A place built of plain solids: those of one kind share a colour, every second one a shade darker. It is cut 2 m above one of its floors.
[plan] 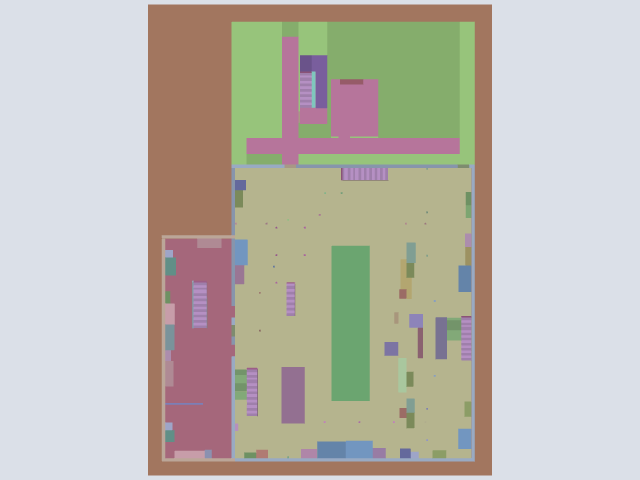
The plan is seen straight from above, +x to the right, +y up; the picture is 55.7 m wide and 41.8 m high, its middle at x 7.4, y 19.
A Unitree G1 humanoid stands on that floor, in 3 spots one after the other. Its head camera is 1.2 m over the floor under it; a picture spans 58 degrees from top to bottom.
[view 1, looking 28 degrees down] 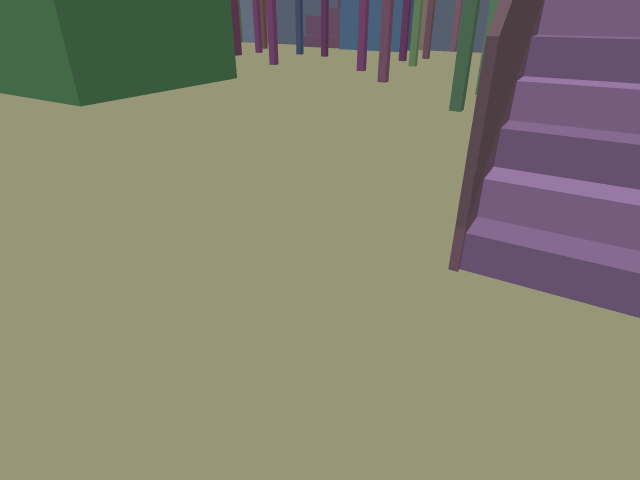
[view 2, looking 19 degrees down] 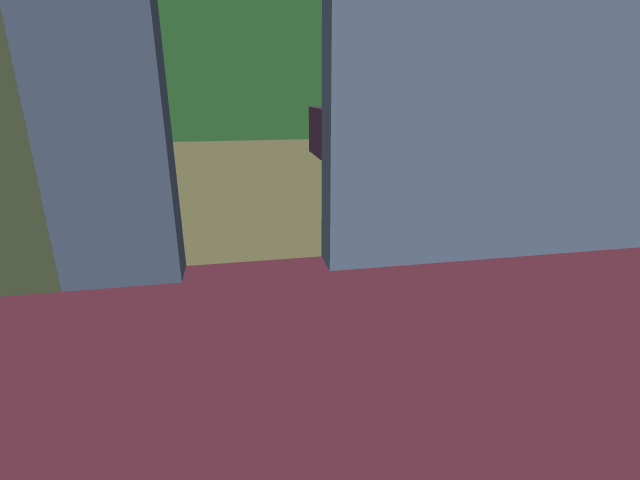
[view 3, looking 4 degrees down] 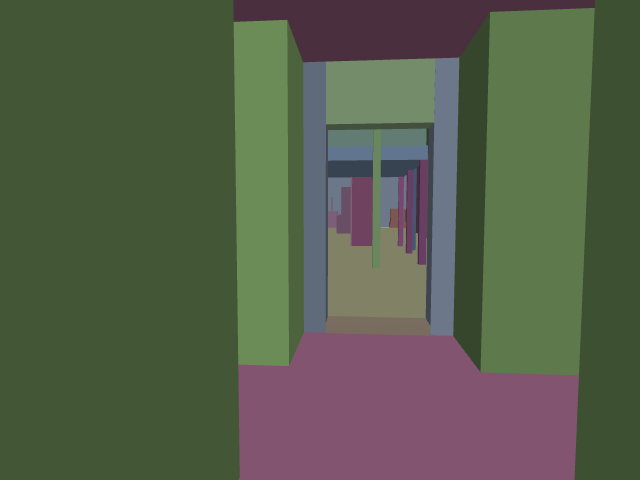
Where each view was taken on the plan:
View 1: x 15.36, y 24.59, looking -149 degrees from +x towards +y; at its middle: floor_bay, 2.56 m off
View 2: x -3.04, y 9.48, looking -11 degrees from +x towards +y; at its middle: floor_bay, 3.69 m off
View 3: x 5.00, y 29.71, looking -85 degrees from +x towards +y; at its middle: wall_bay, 4.16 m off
